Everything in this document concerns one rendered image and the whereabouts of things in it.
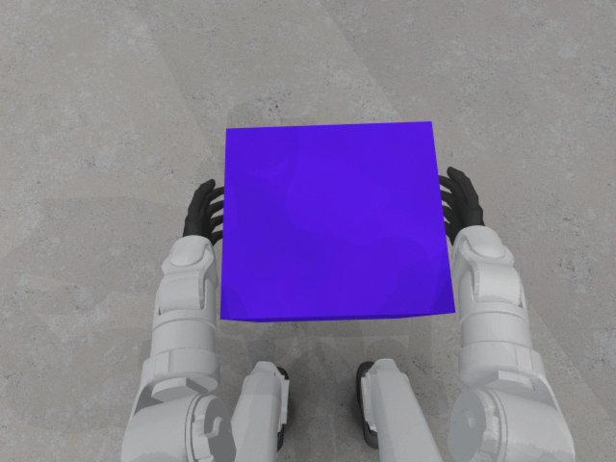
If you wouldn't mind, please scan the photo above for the left robot forearm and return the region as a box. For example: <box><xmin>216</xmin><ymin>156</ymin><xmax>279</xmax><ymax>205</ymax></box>
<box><xmin>121</xmin><ymin>235</ymin><xmax>220</xmax><ymax>462</ymax></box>

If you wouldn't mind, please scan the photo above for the robot right upper arm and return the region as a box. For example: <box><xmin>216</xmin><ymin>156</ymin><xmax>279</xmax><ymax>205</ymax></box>
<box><xmin>447</xmin><ymin>386</ymin><xmax>575</xmax><ymax>462</ymax></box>

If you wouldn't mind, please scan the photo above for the robot left hand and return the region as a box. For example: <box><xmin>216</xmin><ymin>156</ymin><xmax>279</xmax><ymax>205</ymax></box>
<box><xmin>182</xmin><ymin>179</ymin><xmax>224</xmax><ymax>246</ymax></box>

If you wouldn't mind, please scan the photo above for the right robot forearm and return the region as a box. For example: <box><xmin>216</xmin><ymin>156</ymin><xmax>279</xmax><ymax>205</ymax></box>
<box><xmin>451</xmin><ymin>225</ymin><xmax>575</xmax><ymax>454</ymax></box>

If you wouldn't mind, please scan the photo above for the carton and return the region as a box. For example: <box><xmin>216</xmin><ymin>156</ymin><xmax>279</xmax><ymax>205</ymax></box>
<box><xmin>220</xmin><ymin>121</ymin><xmax>455</xmax><ymax>322</ymax></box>

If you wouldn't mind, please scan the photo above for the right robot foot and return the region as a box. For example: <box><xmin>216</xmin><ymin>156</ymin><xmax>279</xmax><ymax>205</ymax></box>
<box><xmin>356</xmin><ymin>362</ymin><xmax>379</xmax><ymax>449</ymax></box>

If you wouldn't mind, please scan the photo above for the robot right thigh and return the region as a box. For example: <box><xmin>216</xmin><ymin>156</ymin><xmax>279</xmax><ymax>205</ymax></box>
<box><xmin>361</xmin><ymin>369</ymin><xmax>444</xmax><ymax>462</ymax></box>

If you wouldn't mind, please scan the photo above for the robot left upper arm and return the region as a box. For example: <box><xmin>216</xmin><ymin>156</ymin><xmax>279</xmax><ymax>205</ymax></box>
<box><xmin>122</xmin><ymin>393</ymin><xmax>237</xmax><ymax>462</ymax></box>

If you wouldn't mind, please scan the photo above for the robot right hand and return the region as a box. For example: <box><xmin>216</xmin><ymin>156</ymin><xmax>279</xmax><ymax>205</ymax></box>
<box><xmin>439</xmin><ymin>167</ymin><xmax>485</xmax><ymax>246</ymax></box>

